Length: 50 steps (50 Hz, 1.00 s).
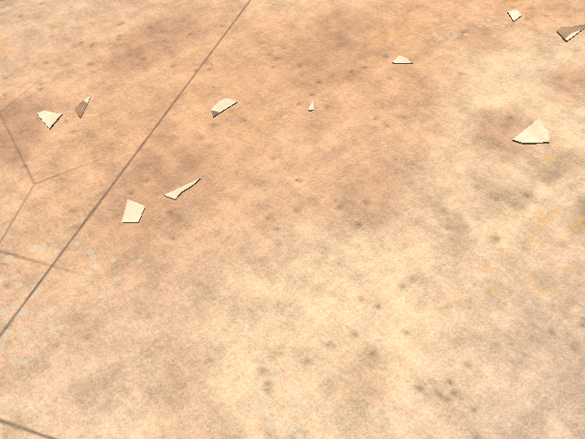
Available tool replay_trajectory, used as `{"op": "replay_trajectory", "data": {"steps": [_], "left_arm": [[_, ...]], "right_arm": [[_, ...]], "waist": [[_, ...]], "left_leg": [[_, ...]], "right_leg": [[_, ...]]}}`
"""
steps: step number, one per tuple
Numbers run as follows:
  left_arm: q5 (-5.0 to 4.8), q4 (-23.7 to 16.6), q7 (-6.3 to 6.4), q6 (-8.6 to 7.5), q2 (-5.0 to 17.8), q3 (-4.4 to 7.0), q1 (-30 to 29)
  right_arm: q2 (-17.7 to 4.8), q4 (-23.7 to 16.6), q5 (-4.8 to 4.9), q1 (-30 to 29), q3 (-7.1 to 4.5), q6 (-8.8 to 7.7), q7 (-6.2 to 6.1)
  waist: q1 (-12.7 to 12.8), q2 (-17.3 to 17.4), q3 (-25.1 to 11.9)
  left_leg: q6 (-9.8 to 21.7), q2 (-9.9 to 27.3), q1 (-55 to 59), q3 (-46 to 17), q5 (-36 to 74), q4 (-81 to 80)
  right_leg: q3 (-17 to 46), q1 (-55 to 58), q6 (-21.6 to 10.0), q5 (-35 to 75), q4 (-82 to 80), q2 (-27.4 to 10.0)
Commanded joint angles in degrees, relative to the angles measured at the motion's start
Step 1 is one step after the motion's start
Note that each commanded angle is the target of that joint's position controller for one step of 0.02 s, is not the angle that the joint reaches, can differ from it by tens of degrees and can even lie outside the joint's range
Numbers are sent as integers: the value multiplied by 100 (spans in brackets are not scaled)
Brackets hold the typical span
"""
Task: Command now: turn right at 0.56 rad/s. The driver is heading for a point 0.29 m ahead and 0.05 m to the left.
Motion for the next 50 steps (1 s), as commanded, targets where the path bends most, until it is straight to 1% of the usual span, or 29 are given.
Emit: {"op": "replay_trajectory", "data": {"steps": [1, 4, 5, 6, 7, 8, 9, 11, 14, 16, 18, 20, 21, 22, 23, 26, 28, 32, 34, 36, 37, 38, 39, 40, 41, 42, 43, 45, 50], "left_arm": [[-11, -423, -5, -16, 1024, 266, -220], [-95, -524, 38, 42, 894, 213, -477], [-44, -518, 62, 38, 682, 150, -250], [100, -478, 39, 10, 336, 45, 210], [39, -579, 60, -39, 693, 163, 105], [45, -433, 83, -51, 1083, 283, 228], [19, -330, 83, -25, 1117, 331, 201], [30, -212, 104, 69, 805, 266, 214], [61, -255, 53, 41, 247, 51, 41], [108, -276, 23, -11, 49, -48, -203], [34, -170, 24, -47, 313, 44, -96], [46, -47, 43, -69, 548, 116, 162], [89, -69, 93, -65, 799, 170, 325], [153, -31, 126, -35, 1215, 279, 343], [177, -19, 96, -19, 1036, 270, 355], [216, -158, 138, -104, 697, 175, 81], [132, -138, 157, -198, 673, 160, -74], [78, -104, 155, -123, 780, 223, -284], [49, -74, 146, -79, 880, 259, -219], [-42, -61, 121, -77, 953, 274, -280], [-89, -25, 97, -98, 918, 267, -212], [-34, 102, 42, -136, 714, 220, 127], [238, -60, -25, -179, 220, 63, 16], [158, -463, -29, -281, 276, 53, -585], [-26, -513, -58, -364, 596, 145, -827], [-88, -497, -96, -434, 752, 199, -843], [-27, -360, -82, -488, 790, 240, -728], [72, -148, -127, -566, 694, 226, -440], [50, -15, -201, -597, 356, 98, -488]], "right_arm": [[-554, -426, 27, -126, -132, -185, 63], [-579, -264, 29, 414, -166, -285, 146], [-799, -250, -40, 516, -211, -289, 138], [-1151, -377, -146, 335, -238, -246, 98], [-1137, -364, -328, 358, -218, -241, 144], [-876, -442, -257, 224, -136, -274, 167], [-686, -445, -173, 39, -78, -279, 160], [-552, -415, -42, -93, 0, -263, 136], [-304, -246, -94, 10, 138, -227, 115], [-515, -167, -66, 152, 96, -156, 135], [-842, -120, 4, 331, 21, -88, 141], [-958, -101, 122, 422, -5, -90, 133], [-902, -114, 87, 448, 23, -147, 148], [-630, -243, 44, 417, 80, -219, 177], [-526, -254, 52, 264, 119, -234, 176], [-732, -313, 90, 169, -28, -86, 145], [-623, -292, 109, 381, -61, 56, 136], [-368, -470, 101, 225, 65, 142, 256], [-489, -587, 128, 199, 41, 160, 349], [-586, -576, 113, 459, -16, 193, 406], [-610, -495, 97, 717, -53, 213, 385], [-785, -412, 100, 1032, -147, 225, 311], [-1432, -416, 161, 1485, -325, 207, 203], [-1695, -536, -37, 1711, -296, -1, 310], [-1336, -552, -77, 1573, -197, -177, 361], [-1092, -528, -21, 1368, -121, -270, 333], [-1008, -574, 26, 1159, -86, -297, 280], [-792, -608, -26, 967, 29, -307, 166], [-749, -486, -119, 1171, 60, -423, 108]], "waist": [[20, -1067, -635], [-303, -1006, -766], [-212, -638, -908], [174, 837, -1000], [81, 1509, -771], [57, 932, -675], [103, 680, -557], [66, 630, -417], [26, 853, -569], [-184, 1082, -563], [-202, 1059, -534], [-89, 894, -510], [-61, 579, -684], [-227, -447, -759], [-79, -959, -766], [73, -1310, -365], [-109, -892, -256], [-31, -1008, -386], [23, -1072, -527], [-136, -959, -593], [-233, -823, -702], [-283, -291, -812], [-337, 1331, -802], [-628, 1610, -914], [-639, 935, -571], [-501, 817, -179], [-381, 555, -26], [-249, 694, -93], [-378, 412, -56]], "left_leg": [[79, -136, 147, 70, -42, -561], [284, -84, 1058, 197, 1134, -2183], [502, 519, 1688, -250, 1759, -2402], [1057, 1683, 2170, -1466, 3225, -2401], [2056, 2348, 1834, -2513, 3515, -2507], [2243, 2312, 1672, -2291, 3104, -2532], [2018, 1944, 1576, -1739, 2754, -2460], [1781, 1524, 1540, -1147, 2473, -2422], [1700, 1120, 1540, -619, 2576, -2407], [1669, 1010, 1520, -641, 2603, -2315], [1703, 1060, 1553, -950, 2606, -2173], [1488, 1008, 1237, -1147, 2589, -2100], [1237, 939, 798, -1088, 2284, -1944], [903, 403, 308, -429, 1526, -1508], [632, 10, 240, 103, 505, -994], [415, 18, -617, 349, -1399, 1085], [298, 235, -911, 159, -1363, 1700], [171, 334, -294, 665, -530, 674], [245, 298, 77, 823, -309, 74], [431, 167, 594, 1051, 307, -780], [595, -17, 1130, 1180, 701, -1272], [817, -25, 1951, 853, 942, -1629], [1424, 1295, 2861, -1183, 1260, -2074], [2635, 2318, 2632, -3541, -127, -2868], [2640, 2264, 2540, -3476, -1342, -3176], [2337, 2022, 2257, -3057, -1961, -3266], [2086, 1772, 2109, -2704, -1897, -3261], [1829, 1405, 1999, -1878, -1006, -3370], [1723, 1231, 2129, -647, 1149, -3498]], "right_leg": [[1715, 564, -976, 1906, -426, -1359], [1804, 465, -613, 1773, 18, -1073], [1540, 79, -313, 906, 431, -806], [632, -619, 43, -1285, 1611, -7], [165, -1434, 311, -2686, 2721, 349], [272, -1507, 458, -2443, 3630, 72], [247, -1552, 546, -2043, 3946, 20], [224, -1569, 744, -1520, 4017, -19], [-217, -887, 866, -1249, 2571, -292], [-625, -339, 885, -1406, 1332, -359], [-786, 11, 814, -726, 309, -202], [-711, 715, 529, 418, -773, -222], [-408, 1299, 324, 1014, -602, -670], [-23, 1396, -73, 1555, -268, -1209], [306, 1137, -515, 1425, -485, -1554], [893, 1025, -1158, 2390, -793, -2374], [500, 1050, -1118, 3015, -684, -2384], [-421, 949, -866, 2996, -588, -1978], [-527, 1000, -820, 2957, -450, -2046], [-668, 859, -653, 2618, -113, -2067], [-827, 566, -464, 1746, 141, -1975], [-1165, -77, -151, 357, 837, -1707], [-1749, -1662, 381, -1947, 2766, -1021], [-837, -2801, 457, -2715, 3819, -294], [-420, -3152, 342, -2305, 4151, -582], [-389, -3210, 195, -1708, 3962, -751], [-413, -3104, 174, -1233, 3739, -858], [-545, -2675, 275, -292, 3251, -955], [-793, -2504, 534, 826, 2193, -951]]}}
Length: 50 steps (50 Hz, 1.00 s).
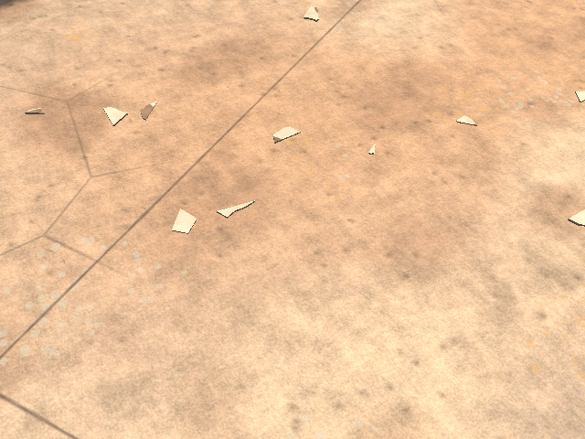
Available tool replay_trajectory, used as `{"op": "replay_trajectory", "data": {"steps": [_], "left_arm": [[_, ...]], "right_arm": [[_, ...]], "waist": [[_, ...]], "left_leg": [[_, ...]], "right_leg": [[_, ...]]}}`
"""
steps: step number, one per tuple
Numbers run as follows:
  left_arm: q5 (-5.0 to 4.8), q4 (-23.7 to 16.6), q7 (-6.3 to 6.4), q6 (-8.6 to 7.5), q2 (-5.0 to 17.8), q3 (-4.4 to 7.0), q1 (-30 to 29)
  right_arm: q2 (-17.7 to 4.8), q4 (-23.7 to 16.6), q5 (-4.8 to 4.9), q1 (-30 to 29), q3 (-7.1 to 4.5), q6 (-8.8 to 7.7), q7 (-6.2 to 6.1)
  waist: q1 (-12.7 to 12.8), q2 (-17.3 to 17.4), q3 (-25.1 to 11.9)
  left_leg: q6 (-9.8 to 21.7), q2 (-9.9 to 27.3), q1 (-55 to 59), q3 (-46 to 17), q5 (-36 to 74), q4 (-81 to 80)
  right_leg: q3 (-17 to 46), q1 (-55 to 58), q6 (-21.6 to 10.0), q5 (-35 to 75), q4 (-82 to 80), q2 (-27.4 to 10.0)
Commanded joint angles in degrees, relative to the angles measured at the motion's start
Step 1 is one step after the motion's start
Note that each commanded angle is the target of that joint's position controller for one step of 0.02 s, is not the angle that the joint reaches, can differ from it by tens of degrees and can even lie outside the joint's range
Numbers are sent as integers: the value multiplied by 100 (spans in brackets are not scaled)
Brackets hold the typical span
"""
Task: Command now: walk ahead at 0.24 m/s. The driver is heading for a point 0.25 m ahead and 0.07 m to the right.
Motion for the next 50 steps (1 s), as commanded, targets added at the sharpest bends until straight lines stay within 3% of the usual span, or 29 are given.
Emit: {"op": "replay_trajectory", "data": {"steps": [1, 4, 8, 10, 11, 12, 13, 14, 15, 16, 17, 19, 22, 25, 26, 27, 28, 29, 30, 33, 36, 50], "left_arm": [[11, -392, -32, -98, 221, -13, -520], [30, -460, -73, -98, 94, -93, -619], [22, -539, -140, -107, 202, -89, -687], [51, -526, -157, -127, 292, -59, -534], [81, -434, -150, -147, 342, -26, -225], [134, -345, -108, -179, 516, 30, 92], [199, -323, -50, -193, 946, 104, 488], [223, -227, 4, -116, 849, 55, 692], [113, -180, -14, -54, 348, -78, 767], [52, -182, -36, -32, 267, -139, 437], [68, -222, -45, -16, 249, -155, 85], [106, -286, -44, 22, 264, -165, -539], [164, -221, 0, 97, 277, -146, -726], [78, -91, 38, 133, 149, -205, -741], [98, 14, 28, 127, -8, -265, -576], [166, 85, 19, 133, -48, -291, -458], [157, 74, 19, 160, -67, -267, -350], [176, 119, 40, 169, 60, -258, -493], [138, 152, 55, 164, 81, -238, -487], [93, 347, 94, 161, 102, -222, -355], [53, 508, 85, 171, 66, -217, -370], [28, 1230, 203, 351, 199, -164, -359]], "right_arm": [[-983, -298, -60, -168, -262, -121, -67], [-1015, -141, -63, -138, -261, -58, -51], [-1040, 33, 25, -108, -268, 35, -3], [-1038, 88, 84, -184, -275, 85, -11], [-1010, 105, 123, -273, -265, 111, -27], [-926, 161, 101, -148, -237, 101, -37], [-754, 79, -66, 46, -158, 48, -48], [-408, 127, -140, 640, -35, 24, -40], [-634, 146, -55, 279, -77, 91, -45], [-884, 92, 80, 55, -165, 187, -55], [-836, 116, 120, -93, -179, 286, -96], [-761, 147, 63, -123, -200, 456, -179], [-518, 338, 20, 115, -137, 457, -214], [-456, 503, -42, 211, -136, 407, -178], [-548, 430, -122, 62, -140, 399, -177], [-764, 278, -128, -149, -156, 387, -200], [-1004, 377, -65, -345, -219, 366, -195], [-735, 314, -58, -509, -162, 296, -167], [-605, 359, -90, -516, -121, 232, -160], [-617, 480, -44, -315, -118, 73, -140], [-618, 591, -10, -174, -110, 79, -149], [-555, 996, 3, -315, -67, 163, -131]], "waist": [[-139, 675, 161], [-187, 705, 149], [-184, 713, 124], [-53, 742, 5], [155, 686, -147], [302, 520, -393], [287, 0, -1089], [94, -873, -1833], [340, -994, -1868], [282, -649, -1350], [198, -435, -952], [-19, -477, -378], [-76, -656, -435], [-169, -412, -573], [-110, -239, -442], [52, 44, -203], [360, 841, 62], [234, 765, 191], [247, 750, 177], [177, 570, -98], [110, 420, -264], [138, 232, -192]], "left_leg": [[714, 1334, 394, -768, 878, -1017], [694, 1259, 91, -276, 2114, -794], [718, 1418, 231, -344, 2802, -372], [641, 1463, 449, -463, 3123, 46], [517, 1356, 482, -439, 3265, 402], [288, 1087, 403, -340, 3433, 884], [-37, 744, -127, -162, 2370, 1732], [-455, 239, -1161, -29, -216, 2993], [-680, 97, -1453, -290, -2617, 3737], [-726, 294, -1693, -392, -2791, 4133], [-752, 420, -1859, -335, -2624, 4195], [-827, 639, -1541, -273, -2170, 3361], [-833, 562, -662, 8, -1326, 2302], [-679, 447, 133, 241, 154, 1068], [-573, 611, 199, 24, 445, 814], [-418, 961, -43, -373, 383, 493], [-234, 864, -1059, -365, -897, 466], [-238, 759, -1387, -309, -1300, 302], [-326, 758, -1388, -295, -1112, 266], [-455, 685, -825, -170, 276, 566], [-420, 648, -538, -102, 887, 705], [-346, 572, -327, 29, 1372, 583]], "right_leg": [[28, -608, 159, 577, -724, -128], [-70, 25, 198, 869, -1402, -78], [-115, 380, 10, 690, -1916, 105], [-131, 616, -162, 450, -2216, 217], [-193, 1068, -278, 765, -2642, 316], [-92, 1797, -428, 1780, -3086, 274], [654, 3084, -766, 4061, -2655, -512], [1802, 4316, -1748, 4719, -2478, -1510], [2339, 3978, -2086, 4061, -2972, -1752], [2073, 3444, -1890, 2729, -3243, -1578], [1817, 3002, -1664, 1751, -3420, -1363], [1357, 1975, -1336, 406, -3824, -1014], [881, 1421, -1276, 156, -3859, -705], [625, 1180, -1000, -810, -3644, -493], [555, 1033, -692, -1411, -3587, -331], [426, 994, -425, -1786, -3376, -112], [37, 1566, -225, -1374, -3285, 218], [51, 1930, -161, -924, -3011, 219], [40, 2037, -212, -583, -2885, 220], [72, 2066, -337, 485, -2716, 160], [49, 2154, -314, 1005, -2629, 155], [54, 2406, -210, 1334, -2667, 137]]}}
